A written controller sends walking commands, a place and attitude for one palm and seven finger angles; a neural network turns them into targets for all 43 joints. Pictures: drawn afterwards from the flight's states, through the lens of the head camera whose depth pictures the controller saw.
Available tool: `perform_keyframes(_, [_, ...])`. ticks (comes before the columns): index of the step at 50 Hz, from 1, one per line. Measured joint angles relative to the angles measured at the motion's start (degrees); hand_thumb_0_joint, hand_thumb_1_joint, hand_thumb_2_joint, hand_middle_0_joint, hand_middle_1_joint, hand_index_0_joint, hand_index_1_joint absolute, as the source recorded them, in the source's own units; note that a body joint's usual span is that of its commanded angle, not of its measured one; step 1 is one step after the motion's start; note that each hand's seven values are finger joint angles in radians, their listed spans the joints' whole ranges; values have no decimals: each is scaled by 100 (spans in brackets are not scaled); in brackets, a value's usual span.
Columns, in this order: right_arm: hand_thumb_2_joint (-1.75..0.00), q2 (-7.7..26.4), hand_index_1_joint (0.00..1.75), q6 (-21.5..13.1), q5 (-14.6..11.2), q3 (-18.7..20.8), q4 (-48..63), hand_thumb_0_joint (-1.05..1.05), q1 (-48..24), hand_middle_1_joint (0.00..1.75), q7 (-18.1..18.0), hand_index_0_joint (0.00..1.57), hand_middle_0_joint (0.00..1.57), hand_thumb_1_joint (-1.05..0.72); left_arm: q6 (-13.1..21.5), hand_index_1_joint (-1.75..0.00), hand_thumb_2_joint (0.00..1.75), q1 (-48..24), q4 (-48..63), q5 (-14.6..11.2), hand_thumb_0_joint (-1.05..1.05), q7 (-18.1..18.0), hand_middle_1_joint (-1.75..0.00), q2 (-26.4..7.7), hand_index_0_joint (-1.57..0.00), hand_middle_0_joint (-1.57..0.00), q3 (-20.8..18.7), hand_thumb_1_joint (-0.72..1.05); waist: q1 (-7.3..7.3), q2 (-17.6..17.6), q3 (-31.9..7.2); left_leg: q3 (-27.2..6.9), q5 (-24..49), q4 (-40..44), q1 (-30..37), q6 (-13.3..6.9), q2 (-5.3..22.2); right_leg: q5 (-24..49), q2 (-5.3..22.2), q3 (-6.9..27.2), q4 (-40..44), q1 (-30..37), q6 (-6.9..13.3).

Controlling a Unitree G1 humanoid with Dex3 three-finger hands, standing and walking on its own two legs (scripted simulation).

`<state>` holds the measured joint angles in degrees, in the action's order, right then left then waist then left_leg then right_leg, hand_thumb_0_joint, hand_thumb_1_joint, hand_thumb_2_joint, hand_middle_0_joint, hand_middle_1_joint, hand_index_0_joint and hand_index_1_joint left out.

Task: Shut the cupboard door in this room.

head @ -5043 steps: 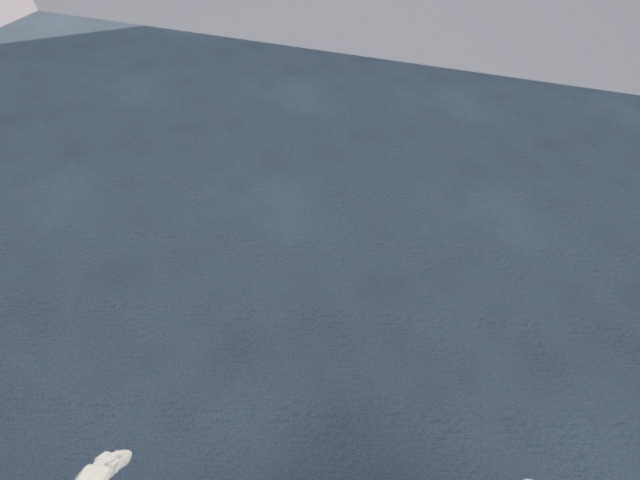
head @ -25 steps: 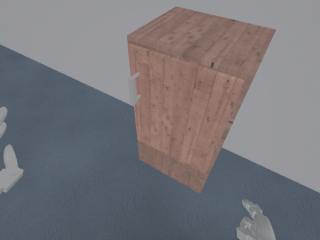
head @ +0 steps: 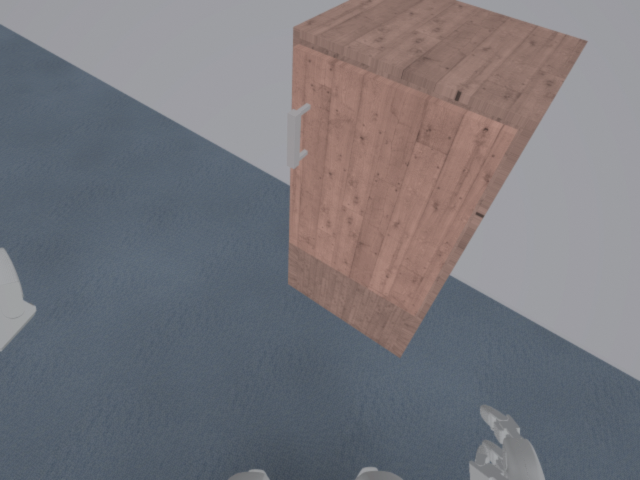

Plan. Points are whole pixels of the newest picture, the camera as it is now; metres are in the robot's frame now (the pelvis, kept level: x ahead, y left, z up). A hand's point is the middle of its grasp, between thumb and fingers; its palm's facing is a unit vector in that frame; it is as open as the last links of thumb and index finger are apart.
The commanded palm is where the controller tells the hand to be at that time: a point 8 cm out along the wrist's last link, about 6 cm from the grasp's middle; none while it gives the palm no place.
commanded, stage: step back with the hand held close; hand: left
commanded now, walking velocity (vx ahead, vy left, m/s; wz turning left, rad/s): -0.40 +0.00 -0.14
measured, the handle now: (299, 136) +0.78 +0.08 -0.03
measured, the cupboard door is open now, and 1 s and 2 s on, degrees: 1 1 1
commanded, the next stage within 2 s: stop stepping back and stand still in 0.20 s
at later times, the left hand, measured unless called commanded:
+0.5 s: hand out of the picture +0.10 +0.21 +0.19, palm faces +0.29 -0.77 -0.57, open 7.4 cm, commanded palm +0.06 +0.24 +0.19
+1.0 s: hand out of the picture -0.02 +0.24 +0.20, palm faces +0.42 -0.79 -0.45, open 7.4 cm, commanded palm -0.06 +0.27 +0.19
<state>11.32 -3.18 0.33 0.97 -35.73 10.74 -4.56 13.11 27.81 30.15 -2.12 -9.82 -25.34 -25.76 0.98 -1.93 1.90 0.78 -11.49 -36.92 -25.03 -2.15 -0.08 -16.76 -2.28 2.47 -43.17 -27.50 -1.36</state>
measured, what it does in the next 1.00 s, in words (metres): walks backwards: right foot, then left foot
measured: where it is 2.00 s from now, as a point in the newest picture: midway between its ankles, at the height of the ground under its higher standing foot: outside the picture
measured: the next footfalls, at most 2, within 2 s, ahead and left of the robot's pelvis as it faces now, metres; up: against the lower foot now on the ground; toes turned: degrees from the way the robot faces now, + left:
right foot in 0.26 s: -0.18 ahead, -0.08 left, +0.00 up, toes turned -6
left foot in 0.54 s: -0.09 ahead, +0.06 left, +0.00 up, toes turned -4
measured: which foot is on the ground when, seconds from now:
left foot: down 0.00-0.32, up 0.34-0.52, down 0.54-0.90, up 0.92-1.00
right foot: up 0.00-0.24, down 0.26-1.00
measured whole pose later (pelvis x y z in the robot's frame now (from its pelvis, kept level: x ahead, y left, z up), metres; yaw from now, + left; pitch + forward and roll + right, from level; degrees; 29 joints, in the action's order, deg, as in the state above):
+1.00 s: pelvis -0.23 -0.01 +0.02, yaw -5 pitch +0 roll +1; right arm 10.0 -3.2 0.4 -1.1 -37.8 15.4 -3.0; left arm 11.8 31.1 25.7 -2.7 -9.3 -24.0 -24.7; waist -1.3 -0.7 -3.5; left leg 2.0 -21.7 -57.5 -31.1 0.3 -1.4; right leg -15.3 -2.0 -2.7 -27.4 -11.6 4.9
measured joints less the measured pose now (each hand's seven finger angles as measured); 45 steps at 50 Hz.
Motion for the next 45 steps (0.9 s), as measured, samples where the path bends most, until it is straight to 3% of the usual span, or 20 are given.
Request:
perform_keyframes(2, [-90, -102, 30, -91, 36, 17, -17, 1, 1, 30, 40, 20, 21, -91, -15, -30, 89, 81, -41, -10, 1, 50, -30, -12, -21, -21, -117, 88, -1, 95, -60, -40, -14, 89, -59, -13, 116, -392, -212, -14, -721, 51, -5])
perform_keyframes(4, [-90, -188, 30, -199, 59, 2, -36, 1, 55, 30, 87, 20, 21, -91, -45, -30, 89, 199, 54, -54, 1, 72, -30, 23, -21, -21, -205, 88, -56, 163, -194, -47, 98, 266, -117, 15, 236, -628, -286, -125, -811, 376, -12])
perform_keyframes(8, [-90, -300, 30, -413, 100, -114, -131, 1, 5, 30, 187, 20, 21, -91, -3, -30, 89, 332, 328, -143, 1, 61, -30, 144, -21, -20, -184, 89, -224, 122, -432, 149, 451, 695, -270, 74, 406, -969, -208, -230, -29, 1181, -41])
perform_keyframes(12, [-90, -317, 30, -507, 149, -211, -160, 1, -361, 30, 250, 21, 21, -91, -19, -30, 89, 19, 299, -154, 1, 151, -30, 150, -21, -20, 20, 89, -242, 104, -299, 318, 918, 1053, -480, 154, 505, -490, -154, -233, 1174, 1781, -55])
perform_keyframes(13, [-90, -314, 30, -501, 161, -222, -135, 1, -473, 30, 266, 21, 21, -91, -22, -30, 89, -58, 273, -147, 1, 192, -30, 94, -21, -20, 34, 89, -220, 104, -229, 352, 1037, 1103, -555, 182, 528, -439, -153, -239, 1471, 1864, -11])
perform_keyframes(16, [-90, -208, 30, -363, 118, -194, -33, 1, -712, 30, 286, 21, 21, -91, -11, -30, 89, -106, 221, -160, 1, 358, -30, -23, -21, -20, 106, 89, -85, 428, 59, 234, 1359, 1205, -672, 266, 768, -532, -413, -357, 1820, 1884, 411])
perform_keyframes(17, [-90, -188, 30, -274, 69, -175, -5, 1, -681, 30, 280, 21, 21, -91, 6, -30, 89, 9, 254, -170, 1, 401, -30, -101, -21, -20, 119, 89, -30, 472, 93, 188, 1105, 1064, -679, 288, 780, -402, -457, -378, 1799, 1870, 452])
perform_keyframes(20, [-90, -174, 30, -11, -125, -175, 34, 1, -293, 30, 243, 21, 21, -91, 92, -30, 89, 728, 412, -179, 1, 418, -30, -456, -21, -21, -58, 88, 45, 140, -202, 48, -353, -251, -708, 287, 326, -379, -265, -269, 1622, 1734, 464])
perform_keyframes(23, [-90, -27, 30, 129, -159, -150, 53, 1, 172, 30, 124, 20, 21, -91, -40, -30, 89, 1291, 375, -166, 1, 300, -30, -578, -22, -21, -312, 88, 1, -82, -616, 132, -789, -818, -374, 273, 10, -374, -138, -115, 1561, 1658, 506])
perform_keyframes(26, [-90, 278, 30, 111, -144, -51, -19, 1, 484, 30, 4, 20, 21, -91, -198, -30, 89, 1060, -52, -166, 1, 102, -30, -324, -22, -21, -233, 88, 9, 61, -827, 220, -588, -242, 295, 212, -66, -365, -137, -188, 1488, 1652, 478])
perform_keyframes(28, [-90, 468, 30, 98, -164, 51, -119, 1, 608, 30, -41, 20, 20, -91, -322, -30, 89, 641, -403, -168, 1, -16, -30, -51, -22, -21, -43, 88, 55, 228, -872, 179, -586, 403, 747, 43, -68, -418, -156, -359, 1346, 1626, 426])
perform_keyframes(31, [-90, 492, 30, 176, -207, 99, -301, 1, 580, 30, -62, 20, 20, -91, -507, -30, 89, 142, -855, -138, 1, -116, -30, 357, -21, -21, 229, 88, 5, 117, -744, 209, -404, 630, 925, -93, -192, -332, -19, -375, 1308, 1709, 341])
perform_keyframes(34, [-90, 415, 30, 127, -167, 19, -183, 1, 544, 30, -43, 20, 20, -91, -606, -30, 89, 144, -823, -86, 1, -99, -30, 543, -21, -20, 432, 89, 63, 63, -655, 240, -187, 718, 960, -119, -184, -149, -19, -357, 1381, 1730, 297])
perform_keyframes(40, [-90, -9, 30, -176, -12, -149, 60, 1, 529, 30, -32, 20, 20, -91, -370, -30, 89, 238, -325, 81, 2, 37, -30, 266, -21, -21, 425, 89, 147, -19, -606, 194, -179, 967, 815, -72, -201, -512, -10, -457, 1094, 1466, 220])
perform_keyframes(43, [-90, -172, 30, -256, 30, -209, 136, 1, 524, 30, -7, 20, 20, -91, -273, -30, 89, 262, -217, 45, 1, 41, -30, 44, -21, -21, 172, 88, 147, 115, -616, 167, -300, 1031, 622, 27, -173, -776, -59, -648, 1237, 1596, 311])
perform_keyframes(45, [-90, -214, 30, -241, 34, -235, 164, 1, 475, 30, 24, 20, 21, -91, -230, -30, 89, 301, -192, 13, 1, 24, -30, -79, -21, -21, 14, 89, 96, 195, -606, 202, -759, 675, 294, 113, -160, -790, -97, -623, 1546, 1672, 529])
